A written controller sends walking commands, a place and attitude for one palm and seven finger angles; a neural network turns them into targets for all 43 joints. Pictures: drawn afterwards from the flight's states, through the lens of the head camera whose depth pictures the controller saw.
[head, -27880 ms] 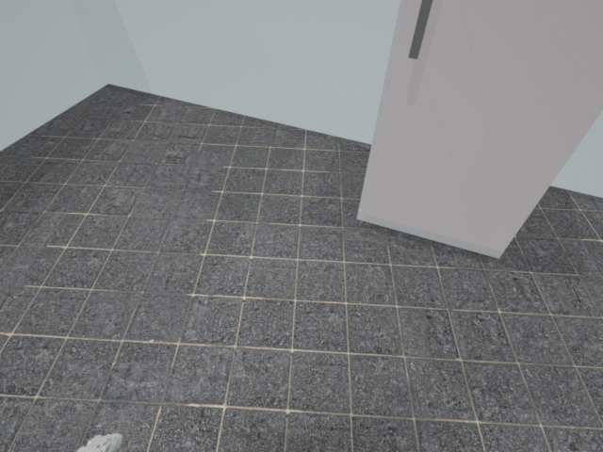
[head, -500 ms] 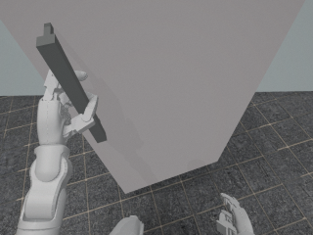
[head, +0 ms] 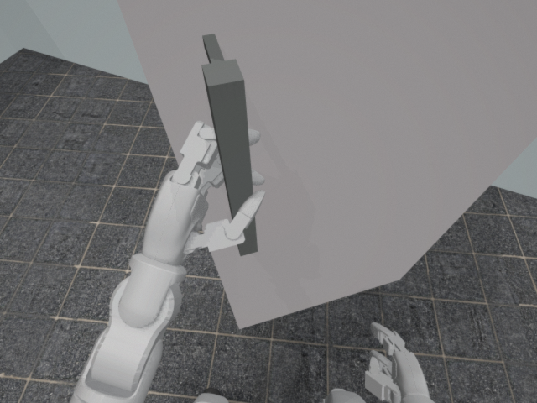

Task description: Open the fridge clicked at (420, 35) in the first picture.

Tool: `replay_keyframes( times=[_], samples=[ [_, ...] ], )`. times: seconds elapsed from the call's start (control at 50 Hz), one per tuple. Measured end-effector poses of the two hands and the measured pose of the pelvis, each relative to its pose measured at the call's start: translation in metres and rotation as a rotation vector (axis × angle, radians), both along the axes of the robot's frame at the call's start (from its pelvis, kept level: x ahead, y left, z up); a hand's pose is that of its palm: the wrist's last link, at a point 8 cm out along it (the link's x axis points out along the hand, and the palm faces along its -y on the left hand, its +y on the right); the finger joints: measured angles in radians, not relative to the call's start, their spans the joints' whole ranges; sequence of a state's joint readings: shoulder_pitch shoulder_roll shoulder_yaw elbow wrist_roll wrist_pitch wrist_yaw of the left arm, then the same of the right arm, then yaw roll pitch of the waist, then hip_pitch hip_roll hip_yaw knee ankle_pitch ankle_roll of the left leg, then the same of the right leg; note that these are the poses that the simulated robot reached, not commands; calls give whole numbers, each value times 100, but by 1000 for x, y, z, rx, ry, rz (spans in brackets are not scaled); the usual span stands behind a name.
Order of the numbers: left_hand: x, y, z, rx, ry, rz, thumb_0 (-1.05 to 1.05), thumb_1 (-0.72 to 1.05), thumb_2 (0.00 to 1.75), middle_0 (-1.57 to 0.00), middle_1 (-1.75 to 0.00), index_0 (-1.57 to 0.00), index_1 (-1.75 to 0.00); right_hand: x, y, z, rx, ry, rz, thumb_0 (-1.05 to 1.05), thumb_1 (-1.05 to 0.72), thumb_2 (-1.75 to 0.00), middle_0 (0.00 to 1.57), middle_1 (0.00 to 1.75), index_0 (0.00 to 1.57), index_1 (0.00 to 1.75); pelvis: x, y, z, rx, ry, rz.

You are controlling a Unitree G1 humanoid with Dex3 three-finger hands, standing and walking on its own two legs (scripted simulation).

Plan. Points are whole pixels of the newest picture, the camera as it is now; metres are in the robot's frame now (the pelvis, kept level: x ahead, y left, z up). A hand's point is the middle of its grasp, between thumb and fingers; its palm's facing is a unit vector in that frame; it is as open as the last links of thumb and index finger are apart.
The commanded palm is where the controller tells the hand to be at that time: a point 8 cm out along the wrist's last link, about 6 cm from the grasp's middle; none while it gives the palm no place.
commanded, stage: walk backward, drawing the door open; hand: left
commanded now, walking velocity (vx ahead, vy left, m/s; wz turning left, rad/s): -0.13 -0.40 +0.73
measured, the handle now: (234, 172) +0.34 +0.06 +0.18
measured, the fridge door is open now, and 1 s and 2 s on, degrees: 40 68 72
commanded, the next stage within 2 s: stop walking and hold the door back in 1.10 s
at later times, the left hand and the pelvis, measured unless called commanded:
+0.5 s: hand (337, 354) +0.16 -0.04 +0.17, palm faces +0.17 -0.97 -0.19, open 8.0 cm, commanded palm +0.13 +0.00 +0.17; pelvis -0.06 -0.20 +0.01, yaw +25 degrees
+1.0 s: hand out of the picture +0.10 -0.15 +0.17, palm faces +0.65 -0.75 -0.16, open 7.3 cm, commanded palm +0.04 -0.13 +0.17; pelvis -0.02 -0.42 +0.00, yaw +44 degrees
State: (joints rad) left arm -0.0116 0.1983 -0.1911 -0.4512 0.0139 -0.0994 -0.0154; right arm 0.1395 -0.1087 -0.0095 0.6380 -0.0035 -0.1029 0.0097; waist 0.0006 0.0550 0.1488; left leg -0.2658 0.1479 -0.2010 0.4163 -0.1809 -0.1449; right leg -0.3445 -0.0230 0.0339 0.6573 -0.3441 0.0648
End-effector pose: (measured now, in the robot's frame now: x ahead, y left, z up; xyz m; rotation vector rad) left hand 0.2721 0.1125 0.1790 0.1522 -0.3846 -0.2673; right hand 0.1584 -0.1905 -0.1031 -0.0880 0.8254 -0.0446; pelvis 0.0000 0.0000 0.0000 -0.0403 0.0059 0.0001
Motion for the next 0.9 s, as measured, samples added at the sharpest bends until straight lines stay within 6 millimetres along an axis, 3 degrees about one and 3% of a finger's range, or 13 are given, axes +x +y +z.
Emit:
replay_keyframes(
  times=[0.1,0.2,0.28,0.34,0.4,0.52,0.64,0.76,0.84,0.9],
  samples=[
    [-35,-21,1,19,-6,136,-8,57,79,-40,-132,-8,-113,19,-37,-11,28,-38,73,1,-91,-90,21,30,20,30,-24,-48,-8,0,-21,104],
    [-68,-41,3,10,27,189,-7,57,80,-39,-130,-10,-117,30,-77,6,-68,-68,124,2,-91,-90,20,30,20,30,-37,-79,0,58,-7,196],
    [-90,-57,0,-10,2,206,-8,55,80,-41,-132,-11,-114,38,-95,18,-125,-121,193,2,-91,-90,20,30,20,30,-46,-103,-5,48,19,276],
    [-104,-68,-6,-4,-61,235,-11,57,79,-42,-133,-8,-108,39,-104,16,-141,-166,244,1,-91,-90,20,30,19,30,-56,-124,-18,52,7,309],
    [-117,-79,-5,0,-57,284,-11,57,79,-42,-133,-9,-108,30,-113,18,-127,-113,330,1,-91,-90,20,30,19,30,-61,-153,-8,45,-20,362],
    [-144,-106,-2,-10,14,438,-9,56,84,-40,-130,-11,-113,19,-143,12,-74,-7,472,1,-91,-90,20,30,20,30,-61,-215,7,-30,-20,447],
    [-164,-140,-5,0,-42,681,-13,55,87,-41,-133,-11,-117,43,-188,-11,-7,-11,517,2,-90,-90,21,31,20,30,-44,-290,-15,4,-24,502],
    [-187,-170,-2,-33,-3,784,-10,57,83,-44,-137,-15,-126,73,-234,2,-91,-62,515,2,-91,-90,20,30,20,30,-43,-329,-8,44,-29,607],
    [-201,-188,-6,-39,-61,788,-11,56,81,-45,-139,-15,-126,90,-250,12,-141,-147,559,2,-91,-90,20,30,20,30,-40,-350,-21,14,-8,666],
    [-209,-202,-10,-33,-121,822,-12,57,80,-46,-139,-15,-126,93,-261,13,-163,-145,617,1,-91,-90,20,30,19,30,-37,-379,-23,49,-34,683]
  ],
)
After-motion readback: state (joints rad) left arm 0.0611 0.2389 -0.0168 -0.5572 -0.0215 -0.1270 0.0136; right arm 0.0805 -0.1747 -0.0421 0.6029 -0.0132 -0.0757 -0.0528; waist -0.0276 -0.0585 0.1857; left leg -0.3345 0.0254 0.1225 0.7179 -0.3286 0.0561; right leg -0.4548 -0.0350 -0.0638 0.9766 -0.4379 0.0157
